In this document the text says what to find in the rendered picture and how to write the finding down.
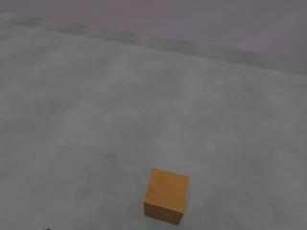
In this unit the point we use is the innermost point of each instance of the carton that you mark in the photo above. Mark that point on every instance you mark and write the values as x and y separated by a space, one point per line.
166 196

